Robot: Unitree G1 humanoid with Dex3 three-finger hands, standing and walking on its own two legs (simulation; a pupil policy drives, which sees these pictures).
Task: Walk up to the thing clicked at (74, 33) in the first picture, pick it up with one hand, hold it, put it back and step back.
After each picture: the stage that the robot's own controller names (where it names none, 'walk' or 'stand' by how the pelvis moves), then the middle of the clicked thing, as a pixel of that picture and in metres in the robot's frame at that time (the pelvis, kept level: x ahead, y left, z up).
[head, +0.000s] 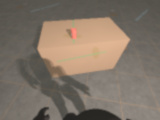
stand; (73, 33) +0.93 +0.23 -0.05
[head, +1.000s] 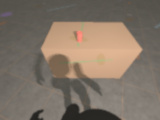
rise first; (79, 36) +0.87 +0.18 -0.04
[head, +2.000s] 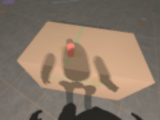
walk; (70, 50) +0.55 +0.19 -0.02
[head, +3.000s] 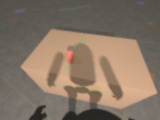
stand; (70, 57) +0.53 +0.19 -0.05
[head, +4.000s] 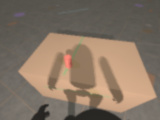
stand; (68, 61) +0.50 +0.20 -0.06
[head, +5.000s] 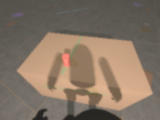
stand; (66, 60) +0.51 +0.22 -0.06
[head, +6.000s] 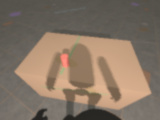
stand; (65, 60) +0.50 +0.23 -0.06
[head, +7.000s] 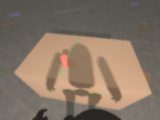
rise first; (65, 61) +0.49 +0.23 -0.06
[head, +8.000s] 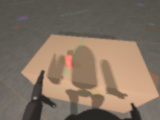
rise first; (69, 61) +0.49 +0.22 -0.05
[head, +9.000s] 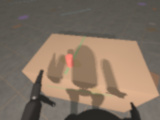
go down; (69, 61) +0.50 +0.22 -0.05
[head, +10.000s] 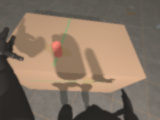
go down; (57, 49) +0.52 +0.21 -0.01
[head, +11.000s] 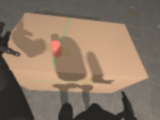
go down; (56, 49) +0.51 +0.21 +0.01
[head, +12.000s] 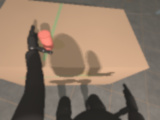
close in; (46, 41) +0.53 +0.23 +0.04
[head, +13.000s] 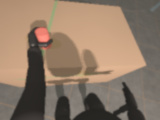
lift; (44, 39) +0.53 +0.22 +0.05
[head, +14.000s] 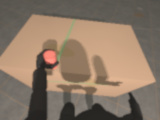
lift; (51, 60) +0.39 +0.24 +0.05
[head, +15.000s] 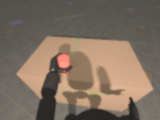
hold; (64, 65) +0.33 +0.16 +0.14
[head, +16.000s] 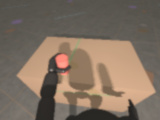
hold; (63, 65) +0.33 +0.17 +0.14
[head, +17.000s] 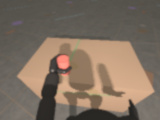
crouch; (64, 65) +0.33 +0.17 +0.14
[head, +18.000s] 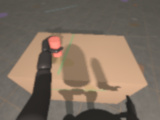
crouch; (56, 47) +0.45 +0.21 +0.16
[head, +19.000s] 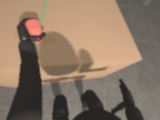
lower; (36, 32) +0.56 +0.22 +0.06
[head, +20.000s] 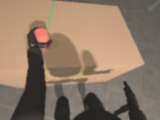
lower; (43, 39) +0.53 +0.21 +0.05
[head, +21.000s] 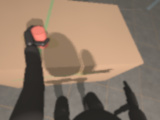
lower; (41, 38) +0.54 +0.22 +0.05
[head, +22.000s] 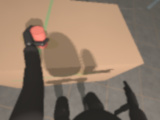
lower; (40, 38) +0.54 +0.22 +0.05
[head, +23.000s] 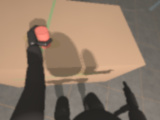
loosen; (43, 38) +0.53 +0.21 +0.05
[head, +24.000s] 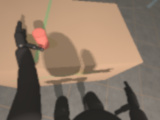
withdraw; (41, 39) +0.53 +0.21 +0.05
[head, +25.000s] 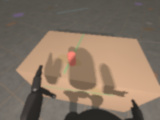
sink last; (71, 59) +0.50 +0.18 -0.01
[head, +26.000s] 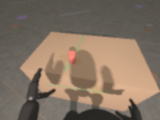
stand; (72, 57) +0.53 +0.19 -0.02
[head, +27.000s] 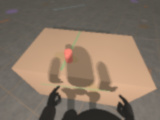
stand; (68, 56) +0.51 +0.20 -0.01
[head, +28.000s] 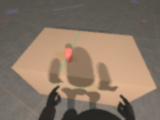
stand; (68, 55) +0.52 +0.20 +0.00
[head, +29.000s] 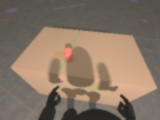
stand; (68, 55) +0.52 +0.20 +0.00
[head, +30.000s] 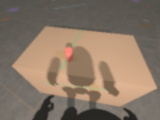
stand; (69, 54) +0.52 +0.19 +0.00
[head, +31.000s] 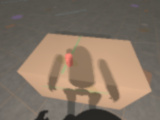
walk; (69, 60) +0.52 +0.20 -0.05
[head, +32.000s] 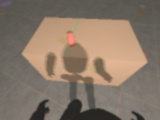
walk; (71, 40) +0.68 +0.21 -0.03
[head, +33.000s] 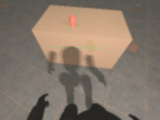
walk; (72, 21) +1.00 +0.23 -0.03
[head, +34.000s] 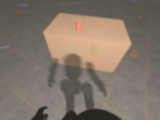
stand; (78, 26) +1.09 +0.20 -0.05
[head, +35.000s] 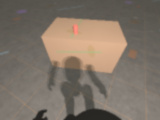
stand; (75, 29) +1.10 +0.23 -0.06
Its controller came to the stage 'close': yes
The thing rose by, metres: 0.21
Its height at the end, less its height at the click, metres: +0.00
